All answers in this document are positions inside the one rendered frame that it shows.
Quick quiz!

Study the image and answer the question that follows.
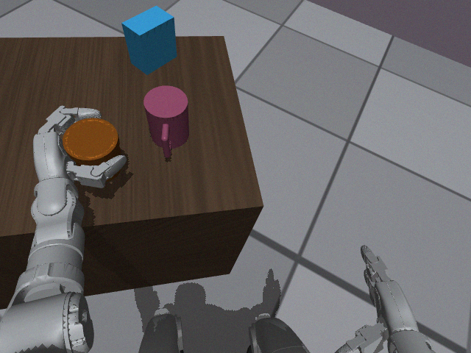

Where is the left robot arm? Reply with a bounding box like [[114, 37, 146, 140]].
[[0, 178, 94, 353]]

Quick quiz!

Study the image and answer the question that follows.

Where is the right robot hand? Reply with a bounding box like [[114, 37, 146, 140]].
[[335, 245, 419, 353]]

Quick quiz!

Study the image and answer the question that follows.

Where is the left robot hand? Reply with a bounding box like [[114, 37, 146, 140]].
[[33, 106, 127, 188]]

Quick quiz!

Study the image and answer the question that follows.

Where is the right robot arm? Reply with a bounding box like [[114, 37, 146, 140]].
[[388, 330, 435, 353]]

